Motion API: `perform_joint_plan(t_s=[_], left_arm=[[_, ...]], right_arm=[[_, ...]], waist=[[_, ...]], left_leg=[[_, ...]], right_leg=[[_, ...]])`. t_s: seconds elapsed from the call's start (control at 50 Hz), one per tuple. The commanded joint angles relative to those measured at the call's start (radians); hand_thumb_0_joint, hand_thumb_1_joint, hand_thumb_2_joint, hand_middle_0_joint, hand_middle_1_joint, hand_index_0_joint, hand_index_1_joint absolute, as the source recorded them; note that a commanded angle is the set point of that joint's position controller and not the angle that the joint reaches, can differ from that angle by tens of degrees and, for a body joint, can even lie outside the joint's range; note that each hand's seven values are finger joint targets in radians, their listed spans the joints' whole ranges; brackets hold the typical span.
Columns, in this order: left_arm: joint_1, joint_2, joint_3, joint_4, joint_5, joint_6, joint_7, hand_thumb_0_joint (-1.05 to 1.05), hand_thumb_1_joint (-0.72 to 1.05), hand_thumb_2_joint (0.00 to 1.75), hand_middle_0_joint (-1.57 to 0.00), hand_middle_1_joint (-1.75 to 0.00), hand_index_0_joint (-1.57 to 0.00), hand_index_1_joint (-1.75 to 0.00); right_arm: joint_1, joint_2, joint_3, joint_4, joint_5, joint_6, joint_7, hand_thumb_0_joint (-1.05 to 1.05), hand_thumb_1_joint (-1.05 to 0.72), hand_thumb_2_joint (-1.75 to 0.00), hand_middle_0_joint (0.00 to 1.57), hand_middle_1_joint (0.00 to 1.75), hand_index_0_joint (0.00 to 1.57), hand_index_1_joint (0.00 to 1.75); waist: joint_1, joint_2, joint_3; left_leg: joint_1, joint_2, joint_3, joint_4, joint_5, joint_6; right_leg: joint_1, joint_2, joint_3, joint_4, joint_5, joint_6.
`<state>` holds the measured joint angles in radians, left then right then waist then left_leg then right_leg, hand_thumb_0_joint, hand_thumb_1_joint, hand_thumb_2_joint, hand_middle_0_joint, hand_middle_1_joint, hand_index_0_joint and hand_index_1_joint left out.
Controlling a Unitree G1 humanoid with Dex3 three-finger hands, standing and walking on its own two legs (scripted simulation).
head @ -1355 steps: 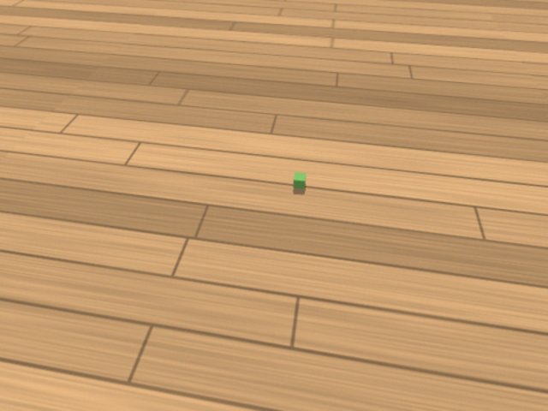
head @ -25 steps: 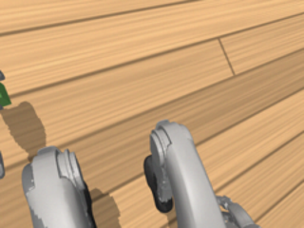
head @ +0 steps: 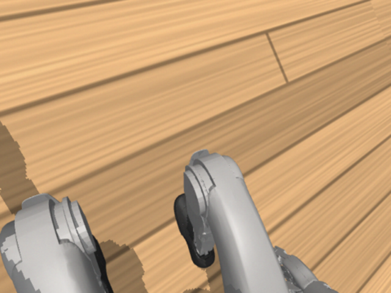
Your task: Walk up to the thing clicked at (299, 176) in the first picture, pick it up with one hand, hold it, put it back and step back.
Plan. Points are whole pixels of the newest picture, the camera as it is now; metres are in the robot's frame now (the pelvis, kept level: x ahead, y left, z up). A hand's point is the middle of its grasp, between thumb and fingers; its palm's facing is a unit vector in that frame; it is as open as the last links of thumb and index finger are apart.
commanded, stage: rest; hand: left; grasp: from above
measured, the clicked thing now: out of the picture +0.46 +0.34 -0.26
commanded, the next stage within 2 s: open in 0.80 s
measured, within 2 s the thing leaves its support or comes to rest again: rests again in 0.38 s
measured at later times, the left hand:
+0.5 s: hand out of the picture +0.45 +0.34 -0.24, palm faces -0.43 -0.17 -0.89, open 8.6 cm
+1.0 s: hand out of the picture +0.45 +0.34 -0.24, palm faces -0.43 -0.18 -0.89, open 8.6 cm
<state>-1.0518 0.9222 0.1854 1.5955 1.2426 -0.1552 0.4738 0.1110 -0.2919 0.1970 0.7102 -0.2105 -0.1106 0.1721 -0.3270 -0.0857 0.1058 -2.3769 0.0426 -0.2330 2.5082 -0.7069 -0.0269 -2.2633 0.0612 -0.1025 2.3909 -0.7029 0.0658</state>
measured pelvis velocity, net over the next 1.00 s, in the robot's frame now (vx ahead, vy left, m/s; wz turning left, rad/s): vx -0.01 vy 0.01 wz -0.05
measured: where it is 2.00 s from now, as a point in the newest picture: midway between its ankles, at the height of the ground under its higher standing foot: (151, 263)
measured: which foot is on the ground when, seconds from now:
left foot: down 0.00-1.00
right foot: down 0.00-1.00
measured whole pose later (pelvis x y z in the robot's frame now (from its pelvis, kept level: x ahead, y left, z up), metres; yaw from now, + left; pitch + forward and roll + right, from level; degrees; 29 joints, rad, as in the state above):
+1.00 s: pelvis -0.01 +0.01 +0.00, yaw -3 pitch +28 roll -14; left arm -1.11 1.04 0.13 1.76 1.23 -0.17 0.57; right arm 0.09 -0.33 0.30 0.66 -0.25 -0.21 0.21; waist -0.37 -0.14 0.16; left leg -2.36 0.05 -0.28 2.55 -0.70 -0.01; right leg -2.23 0.08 -0.14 2.38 -0.68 0.07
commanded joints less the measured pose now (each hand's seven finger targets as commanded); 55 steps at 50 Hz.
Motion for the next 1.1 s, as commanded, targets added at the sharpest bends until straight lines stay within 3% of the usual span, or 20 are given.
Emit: perform_joint_plan(t_s=[0.0,0.18,0.32,0.4,0.46,0.48,0.52,0.58,0.7,0.76,0.78,0.8,0.86,0.88,0.9,0.92,0.94,1.0,1.06,1.08], left_arm=[[-0.299,0.299,0.013,-0.146,-0.016,-0.007,0.054,0.00,0.90,0.47,-1.24,-0.34,-1.25,-0.33],[-0.281,0.316,-0.001,-0.105,-0.014,-0.006,0.086,0.00,0.92,0.50,-1.26,-0.34,-1.27,-0.34],[-0.313,0.309,-0.024,-0.081,-0.014,-0.008,0.097,0.00,0.91,0.51,-1.25,-0.35,-1.26,-0.35],[-0.308,0.335,-0.008,-0.074,-0.016,-0.014,0.112,0.00,0.92,0.51,-1.27,-0.34,-1.27,-0.34],[-0.312,0.306,-0.045,-0.052,-0.016,-0.010,0.109,0.00,0.92,0.50,-1.27,-0.34,-1.27,-0.34],[-0.316,0.321,-0.036,-0.057,-0.020,-0.012,0.113,0.00,0.92,0.49,-1.26,-0.36,-1.27,-0.35],[-0.274,0.335,-0.026,-0.033,-0.018,-0.006,0.123,0.00,0.91,0.49,-1.25,-0.35,-1.26,-0.35],[-0.316,0.330,-0.037,-0.043,-0.015,-0.007,0.124,0.00,0.92,0.49,-1.26,-0.35,-1.26,-0.35],[-0.295,0.332,-0.042,-0.009,-0.025,-0.005,0.138,0.00,0.87,0.47,-1.22,-0.34,-1.23,-0.33],[-0.304,0.318,-0.061,0.018,-0.027,-0.008,0.133,0.00,0.83,0.45,-1.20,-0.33,-1.20,-0.32],[-0.317,0.329,-0.055,0.020,-0.026,-0.009,0.132,0.00,0.84,0.46,-1.20,-0.35,-1.20,-0.34],[-0.302,0.330,-0.061,0.020,-0.024,-0.009,0.134,0.00,0.82,0.46,-1.19,-0.34,-1.19,-0.34],[-0.297,0.341,-0.048,0.045,-0.026,-0.011,0.134,0.00,0.82,0.46,-1.19,-0.34,-1.19,-0.33],[-0.300,0.331,-0.065,0.041,-0.026,-0.015,0.134,0.00,0.83,0.46,-1.19,-0.35,-1.20,-0.34],[-0.312,0.324,-0.072,0.045,-0.031,-0.020,0.134,0.00,0.75,0.44,-1.11,-0.38,-1.12,-0.37],[-0.293,0.354,-0.052,0.039,-0.025,-0.020,0.139,0.00,0.67,0.44,-1.03,-0.39,-1.04,-0.38],[-0.301,0.335,-0.072,0.052,-0.026,-0.020,0.138,0.00,0.59,0.43,-0.95,-0.40,-0.96,-0.39],[-0.307,0.352,-0.065,0.018,-0.026,-0.023,0.145,0.00,0.35,0.40,-0.72,-0.39,-0.73,-0.38],[-0.306,0.362,-0.051,0.045,-0.025,-0.022,0.150,0.00,0.11,0.46,-0.62,-0.45,-0.63,-0.45],[-0.319,0.336,-0.076,0.026,-0.024,-0.022,0.146,0.00,0.08,0.48,-0.60,-0.47,-0.61,-0.46]], right_arm=[[0.224,-0.307,-0.078,0.005,0.000,-0.008,-0.004,0.00,-0.89,-0.89,0.20,0.30,0.20,0.30],[0.197,-0.310,-0.052,0.003,-0.011,-0.021,0.005,0.00,-0.89,-0.89,0.20,0.30,0.20,0.30],[0.197,-0.324,-0.040,0.000,-0.020,-0.039,0.009,0.00,-0.89,-0.89,0.20,0.30,0.20,0.30],[0.188,-0.332,-0.029,-0.011,-0.022,-0.046,0.010,0.00,-0.89,-0.89,0.20,0.30,0.20,0.30],[0.179,-0.326,-0.023,-0.006,-0.025,-0.052,0.016,0.00,-0.89,-0.90,0.20,0.30,0.20,0.30],[0.180,-0.332,-0.021,-0.012,-0.024,-0.056,0.017,0.00,-0.89,-0.90,0.20,0.30,0.20,0.30],[0.178,-0.337,-0.019,-0.015,-0.023,-0.059,0.018,0.00,-0.89,-0.90,0.20,0.30,0.20,0.30],[0.173,-0.342,-0.013,-0.021,-0.027,-0.065,0.021,0.00,-0.89,-0.90,0.20,0.30,0.20,0.30],[0.178,-0.347,0.002,-0.016,-0.031,-0.074,0.024,0.00,-0.89,-0.90,0.20,0.30,0.20,0.30],[0.170,-0.350,0.005,-0.019,-0.031,-0.080,0.027,0.00,-0.89,-0.90,0.20,0.30,0.20,0.30],[0.172,-0.357,0.006,-0.028,-0.030,-0.085,0.029,0.00,-0.89,-0.90,0.20,0.30,0.20,0.30],[0.166,-0.357,0.008,-0.024,-0.031,-0.084,0.028,0.00,-0.89,-0.90,0.20,0.30,0.20,0.30],[0.172,-0.370,0.013,-0.035,-0.031,-0.096,0.029,0.00,-0.89,-0.90,0.20,0.30,0.20,0.30],[0.166,-0.359,0.016,-0.032,-0.030,-0.096,0.030,0.00,-0.89,-0.90,0.20,0.30,0.20,0.30],[0.162,-0.357,0.018,-0.033,-0.032,-0.100,0.032,0.00,-0.89,-0.89,0.20,0.30,0.20,0.30],[0.167,-0.371,0.017,-0.039,-0.034,-0.099,0.030,0.00,-0.88,-0.89,0.20,0.30,0.20,0.30],[0.164,-0.362,0.019,-0.035,-0.029,-0.100,0.031,0.00,-0.88,-0.89,0.20,0.30,0.20,0.30],[0.168,-0.365,0.024,-0.034,-0.033,-0.100,0.032,0.00,-0.88,-0.89,0.20,0.30,0.20,0.30],[0.173,-0.375,0.024,-0.037,-0.036,-0.106,0.035,0.00,-0.88,-0.89,0.20,0.30,0.20,0.30],[0.170,-0.368,0.022,-0.031,-0.034,-0.107,0.037,0.00,-0.88,-0.89,0.20,0.30,0.20,0.30]], waist=[[-0.014,0.481,-0.722],[-0.018,0.498,-0.721],[-0.053,0.509,-0.674],[-0.051,0.493,-0.672],[-0.060,0.514,-0.653],[-0.059,0.500,-0.653],[-0.043,0.519,-0.648],[-0.067,0.514,-0.643],[-0.062,0.487,-0.633],[-0.077,0.499,-0.603],[-0.086,0.492,-0.590],[-0.071,0.486,-0.598],[-0.090,0.462,-0.579],[-0.080,0.470,-0.581],[-0.091,0.468,-0.560],[-0.081,0.466,-0.583],[-0.081,0.460,-0.569],[-0.076,0.477,-0.604],[-0.094,0.476,-0.580],[-0.093,0.487,-0.575]], left_leg=[[0.553,0.008,0.131,-0.224,0.268,0.036],[0.557,0.016,0.119,-0.217,0.267,0.038],[0.562,0.018,0.108,-0.217,0.257,0.033],[0.548,0.019,0.106,-0.213,0.264,0.034],[0.552,0.023,0.102,-0.213,0.237,0.033],[0.546,0.024,0.098,-0.215,0.232,0.034],[0.556,0.020,0.098,-0.228,0.239,0.028],[0.558,0.023,0.091,-0.220,0.236,0.029],[0.537,0.026,0.085,-0.217,0.253,0.032],[0.541,0.027,0.079,-0.226,0.228,0.028],[0.532,0.026,0.079,-0.223,0.212,0.030],[0.533,0.027,0.078,-0.224,0.212,0.031],[0.526,0.027,0.076,-0.210,0.225,0.033],[0.518,0.027,0.079,-0.215,0.212,0.033],[0.501,0.028,0.080,-0.211,0.189,0.036],[0.522,0.027,0.075,-0.225,0.199,0.033],[0.505,0.028,0.075,-0.217,0.187,0.033],[0.534,0.030,0.073,-0.222,0.222,0.031],[0.529,0.031,0.069,-0.216,0.222,0.030],[0.537,0.032,0.071,-0.216,0.222,0.028]], right_leg=[[0.373,0.026,-0.130,-0.213,0.316,-0.090],[0.395,0.037,-0.133,-0.212,0.335,-0.082],[0.370,0.036,-0.150,-0.202,0.321,-0.085],[0.385,0.038,-0.154,-0.205,0.330,-0.082],[0.361,0.045,-0.152,-0.206,0.305,-0.085],[0.367,0.046,-0.155,-0.209,0.300,-0.085],[0.364,0.043,-0.162,-0.198,0.301,-0.088],[0.350,0.043,-0.170,-0.194,0.299,-0.086],[0.375,0.048,-0.171,-0.205,0.319,-0.081],[0.348,0.048,-0.176,-0.201,0.294,-0.085],[0.346,0.047,-0.177,-0.202,0.282,-0.084],[0.350,0.049,-0.176,-0.207,0.281,-0.084],[0.361,0.047,-0.178,-0.205,0.297,-0.078],[0.359,0.051,-0.176,-0.212,0.285,-0.080],[0.355,0.052,-0.173,-0.217,0.270,-0.080],[0.375,0.051,-0.178,-0.221,0.273,-0.080],[0.358,0.053,-0.177,-0.214,0.266,-0.082],[0.384,0.055,-0.178,-0.212,0.295,-0.081],[0.375,0.051,-0.184,-0.207,0.295,-0.078],[0.362,0.054,-0.180,-0.204,0.295,-0.081]])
